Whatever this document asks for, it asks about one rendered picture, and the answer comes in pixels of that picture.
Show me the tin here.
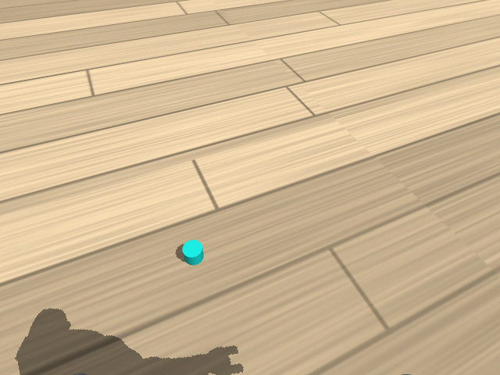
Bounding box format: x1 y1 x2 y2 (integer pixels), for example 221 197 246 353
182 240 204 265

